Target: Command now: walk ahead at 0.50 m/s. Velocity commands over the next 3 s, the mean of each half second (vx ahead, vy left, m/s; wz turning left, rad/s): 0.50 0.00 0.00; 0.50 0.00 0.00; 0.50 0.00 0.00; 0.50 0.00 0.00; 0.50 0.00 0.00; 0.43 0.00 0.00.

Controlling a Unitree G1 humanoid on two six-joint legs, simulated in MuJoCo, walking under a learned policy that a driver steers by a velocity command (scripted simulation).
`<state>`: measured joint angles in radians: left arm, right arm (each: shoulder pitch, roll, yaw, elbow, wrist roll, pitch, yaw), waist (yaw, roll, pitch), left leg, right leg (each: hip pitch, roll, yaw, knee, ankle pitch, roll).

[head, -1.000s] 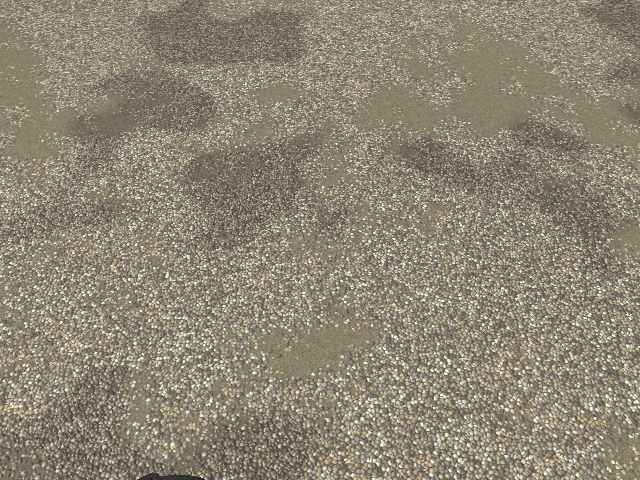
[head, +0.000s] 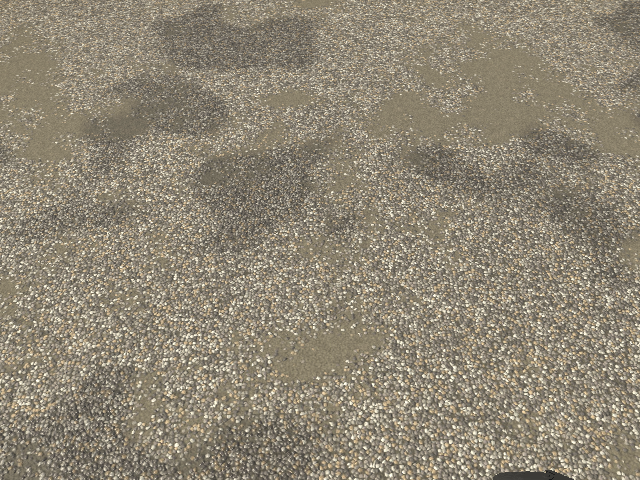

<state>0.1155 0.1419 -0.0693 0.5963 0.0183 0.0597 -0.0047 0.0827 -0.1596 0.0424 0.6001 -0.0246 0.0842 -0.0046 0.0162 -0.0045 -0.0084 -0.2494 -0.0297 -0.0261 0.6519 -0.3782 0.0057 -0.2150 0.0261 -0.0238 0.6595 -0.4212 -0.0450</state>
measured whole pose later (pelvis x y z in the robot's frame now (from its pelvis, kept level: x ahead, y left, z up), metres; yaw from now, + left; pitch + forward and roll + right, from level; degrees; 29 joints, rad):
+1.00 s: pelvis +0.00 -0.01 +0.00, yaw +1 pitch -1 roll +1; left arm 0.14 0.14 -0.07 0.57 0.02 0.05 -0.01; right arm 0.09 -0.16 0.04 0.62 -0.03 0.08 -0.01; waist 0.02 -0.01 -0.01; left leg -0.26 -0.03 -0.05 0.66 -0.38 -0.01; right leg -0.22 0.03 -0.05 0.67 -0.43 -0.06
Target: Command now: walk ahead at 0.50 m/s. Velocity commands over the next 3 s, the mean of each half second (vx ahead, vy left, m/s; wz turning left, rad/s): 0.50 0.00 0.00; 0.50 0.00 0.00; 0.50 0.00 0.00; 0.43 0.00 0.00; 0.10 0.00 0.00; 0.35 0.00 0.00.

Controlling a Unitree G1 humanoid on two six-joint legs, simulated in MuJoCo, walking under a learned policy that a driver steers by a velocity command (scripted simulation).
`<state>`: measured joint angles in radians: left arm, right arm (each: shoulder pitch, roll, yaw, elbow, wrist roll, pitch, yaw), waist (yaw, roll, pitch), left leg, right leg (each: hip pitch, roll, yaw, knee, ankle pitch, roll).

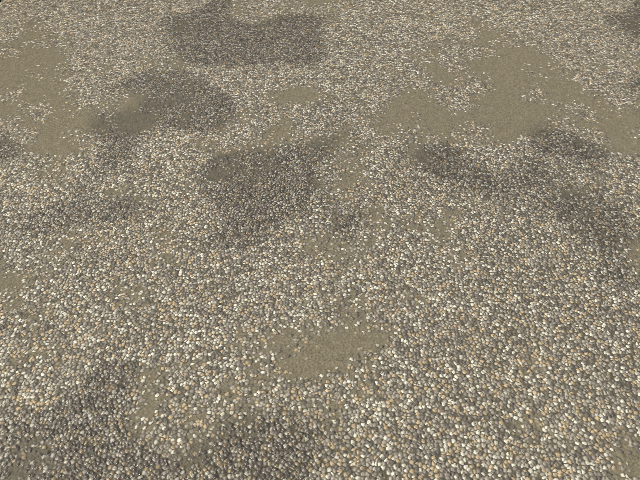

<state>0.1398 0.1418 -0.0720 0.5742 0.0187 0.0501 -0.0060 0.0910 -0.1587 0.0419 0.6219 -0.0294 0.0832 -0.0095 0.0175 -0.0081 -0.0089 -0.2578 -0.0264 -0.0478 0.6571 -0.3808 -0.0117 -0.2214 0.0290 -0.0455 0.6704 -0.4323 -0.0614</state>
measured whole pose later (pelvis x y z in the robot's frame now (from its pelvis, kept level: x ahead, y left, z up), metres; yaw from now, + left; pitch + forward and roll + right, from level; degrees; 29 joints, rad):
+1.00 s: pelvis +0.00 +0.00 +0.00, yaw +0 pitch -1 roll +1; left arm 0.14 0.15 -0.07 0.58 0.02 0.05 0.00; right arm 0.09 -0.16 0.05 0.63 -0.03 0.08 -0.01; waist 0.01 -0.01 0.00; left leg -0.24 -0.03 -0.05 0.63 -0.36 -0.01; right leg -0.21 0.02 -0.05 0.64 -0.42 -0.06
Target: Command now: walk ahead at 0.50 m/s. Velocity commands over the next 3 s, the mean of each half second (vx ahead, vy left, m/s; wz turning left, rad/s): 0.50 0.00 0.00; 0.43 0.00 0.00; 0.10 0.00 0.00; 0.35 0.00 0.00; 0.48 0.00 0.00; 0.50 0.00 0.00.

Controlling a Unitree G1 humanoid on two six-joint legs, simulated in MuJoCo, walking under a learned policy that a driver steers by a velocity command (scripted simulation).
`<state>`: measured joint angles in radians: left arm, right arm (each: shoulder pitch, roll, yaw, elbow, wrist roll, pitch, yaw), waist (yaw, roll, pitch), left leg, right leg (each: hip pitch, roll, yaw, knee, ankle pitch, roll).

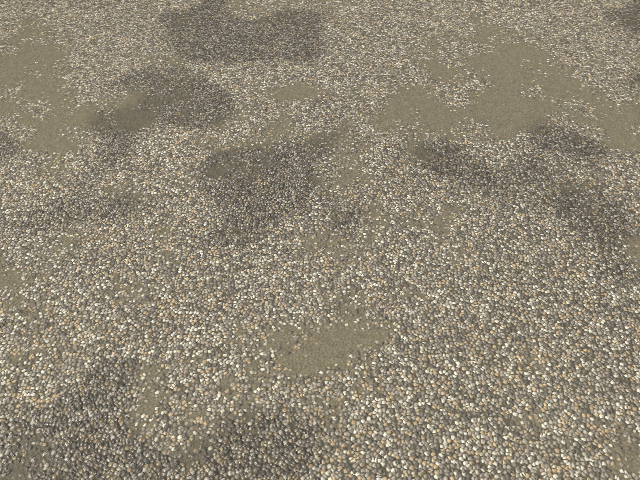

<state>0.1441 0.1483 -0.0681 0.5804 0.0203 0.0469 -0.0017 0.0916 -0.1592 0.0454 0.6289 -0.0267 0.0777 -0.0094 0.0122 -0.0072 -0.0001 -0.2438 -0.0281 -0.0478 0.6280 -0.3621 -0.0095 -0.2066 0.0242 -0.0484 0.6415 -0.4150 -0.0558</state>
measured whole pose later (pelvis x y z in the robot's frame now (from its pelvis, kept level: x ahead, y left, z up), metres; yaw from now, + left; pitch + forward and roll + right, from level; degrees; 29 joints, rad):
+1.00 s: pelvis +0.00 +0.00 +0.01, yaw +0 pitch -1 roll +1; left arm 0.18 0.14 -0.07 0.62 0.02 0.05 -0.01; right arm 0.12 -0.15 0.06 0.66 -0.03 0.08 0.00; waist 0.01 0.00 -0.02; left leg -0.19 -0.03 -0.04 0.51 -0.30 0.00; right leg -0.16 0.02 -0.05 0.52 -0.35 -0.05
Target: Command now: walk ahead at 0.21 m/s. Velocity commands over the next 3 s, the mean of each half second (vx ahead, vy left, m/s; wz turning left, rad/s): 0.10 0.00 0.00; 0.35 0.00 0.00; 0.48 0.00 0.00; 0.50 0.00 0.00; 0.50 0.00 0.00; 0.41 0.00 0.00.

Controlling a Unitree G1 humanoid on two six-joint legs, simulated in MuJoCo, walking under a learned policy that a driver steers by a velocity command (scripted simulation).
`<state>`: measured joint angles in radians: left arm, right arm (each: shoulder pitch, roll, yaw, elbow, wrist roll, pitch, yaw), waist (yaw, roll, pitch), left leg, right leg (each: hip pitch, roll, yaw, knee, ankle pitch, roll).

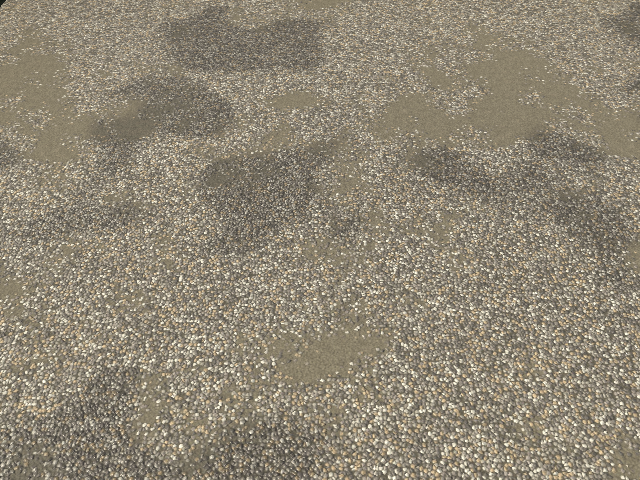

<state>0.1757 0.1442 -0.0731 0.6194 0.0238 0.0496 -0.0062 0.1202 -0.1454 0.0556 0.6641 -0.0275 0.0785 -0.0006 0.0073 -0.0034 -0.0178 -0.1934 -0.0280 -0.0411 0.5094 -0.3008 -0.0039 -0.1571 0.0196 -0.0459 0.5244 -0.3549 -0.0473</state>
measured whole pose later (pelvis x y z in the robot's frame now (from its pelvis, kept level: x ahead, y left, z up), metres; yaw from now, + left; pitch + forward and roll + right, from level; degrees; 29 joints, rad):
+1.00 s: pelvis +0.00 +0.00 -0.01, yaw +0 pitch -1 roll +1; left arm 0.16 0.15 -0.07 0.61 0.02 0.05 0.00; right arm 0.11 -0.16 0.05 0.64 -0.03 0.08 -0.01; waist 0.01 -0.01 -0.01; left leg -0.22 -0.03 -0.05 0.58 -0.34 0.00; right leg -0.18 0.02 -0.05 0.59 -0.39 -0.05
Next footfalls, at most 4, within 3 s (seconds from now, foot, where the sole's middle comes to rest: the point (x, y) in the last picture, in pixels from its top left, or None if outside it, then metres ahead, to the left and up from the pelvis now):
none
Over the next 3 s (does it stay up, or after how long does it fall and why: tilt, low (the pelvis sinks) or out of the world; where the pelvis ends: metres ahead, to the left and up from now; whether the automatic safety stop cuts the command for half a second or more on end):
stays up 0.00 0.01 0.01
